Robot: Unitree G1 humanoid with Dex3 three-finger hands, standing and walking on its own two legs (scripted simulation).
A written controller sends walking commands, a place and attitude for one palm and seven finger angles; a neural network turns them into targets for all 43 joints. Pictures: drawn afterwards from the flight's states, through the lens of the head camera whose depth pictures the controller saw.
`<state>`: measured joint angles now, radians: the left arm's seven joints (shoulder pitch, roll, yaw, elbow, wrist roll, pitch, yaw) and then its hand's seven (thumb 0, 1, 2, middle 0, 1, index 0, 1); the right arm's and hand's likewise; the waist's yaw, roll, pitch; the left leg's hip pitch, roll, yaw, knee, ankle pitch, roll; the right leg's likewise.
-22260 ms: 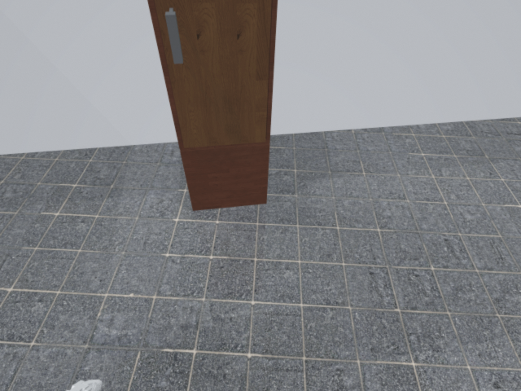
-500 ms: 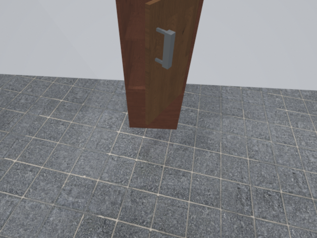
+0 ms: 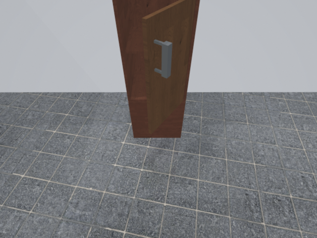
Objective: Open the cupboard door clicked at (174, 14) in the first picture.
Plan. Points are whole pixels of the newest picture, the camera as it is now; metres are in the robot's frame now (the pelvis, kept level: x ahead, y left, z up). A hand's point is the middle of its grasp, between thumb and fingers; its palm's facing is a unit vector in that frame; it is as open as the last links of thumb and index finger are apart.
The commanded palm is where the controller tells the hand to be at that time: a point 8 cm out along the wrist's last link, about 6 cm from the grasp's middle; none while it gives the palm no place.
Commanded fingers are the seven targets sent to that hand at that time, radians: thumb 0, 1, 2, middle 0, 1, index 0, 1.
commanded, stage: let the arm hang, fingers relaxed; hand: left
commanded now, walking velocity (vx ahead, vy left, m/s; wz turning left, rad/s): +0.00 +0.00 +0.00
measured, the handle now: (161, 58) +0.71 +0.02 +0.09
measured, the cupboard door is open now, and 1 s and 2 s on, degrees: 54 54 54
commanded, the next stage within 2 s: look to check the result in 0.20 s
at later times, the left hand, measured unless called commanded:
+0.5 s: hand out of the picture +0.02 +0.19 -0.17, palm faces +0.02 -0.97 -0.24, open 7.3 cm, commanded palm none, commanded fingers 0.00 0.90 0.90 -0.20 -0.30 -0.20 -0.30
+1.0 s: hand out of the picture +0.09 +0.20 -0.16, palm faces -0.01 -0.95 -0.30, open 7.3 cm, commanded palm none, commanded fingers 0.00 0.90 0.90 -0.20 -0.30 -0.20 -0.30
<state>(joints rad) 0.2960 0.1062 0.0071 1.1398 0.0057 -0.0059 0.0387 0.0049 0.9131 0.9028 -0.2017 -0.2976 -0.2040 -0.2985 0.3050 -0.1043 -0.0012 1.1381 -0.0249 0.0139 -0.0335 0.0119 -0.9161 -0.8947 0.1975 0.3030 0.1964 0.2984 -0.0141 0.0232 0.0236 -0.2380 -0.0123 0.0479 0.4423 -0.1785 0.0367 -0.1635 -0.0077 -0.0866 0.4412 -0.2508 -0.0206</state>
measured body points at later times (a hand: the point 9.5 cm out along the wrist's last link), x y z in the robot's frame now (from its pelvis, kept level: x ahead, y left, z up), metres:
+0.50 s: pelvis +0.02 +0.00 +0.00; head +0.04 -0.01 +0.45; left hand +0.02 +0.24 -0.15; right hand +0.02 -0.24 -0.16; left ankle +0.04 +0.09 -0.74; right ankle -0.01 -0.10 -0.74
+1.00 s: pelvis +0.04 -0.01 +0.01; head +0.05 -0.02 +0.45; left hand +0.09 +0.25 -0.14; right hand +0.09 -0.28 -0.15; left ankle +0.04 +0.09 -0.74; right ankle -0.01 -0.11 -0.74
